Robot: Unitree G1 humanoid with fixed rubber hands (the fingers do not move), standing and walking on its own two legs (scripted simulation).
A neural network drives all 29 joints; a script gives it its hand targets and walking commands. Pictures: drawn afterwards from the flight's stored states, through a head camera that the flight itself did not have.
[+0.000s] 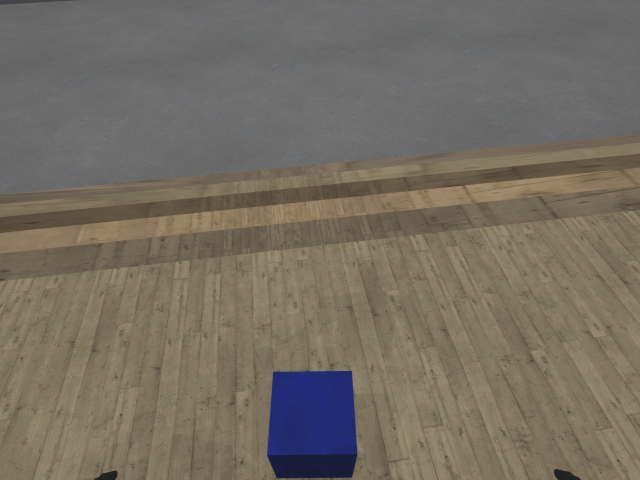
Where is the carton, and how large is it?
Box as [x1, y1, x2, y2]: [267, 371, 356, 477]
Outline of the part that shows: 273,372 267,455 276,476 351,477 356,457 351,371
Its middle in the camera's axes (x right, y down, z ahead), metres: -0.01 +0.51 +1.06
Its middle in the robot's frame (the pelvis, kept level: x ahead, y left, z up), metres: +0.38 +0.04 -0.66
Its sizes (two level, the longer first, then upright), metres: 0.210 0.200 0.250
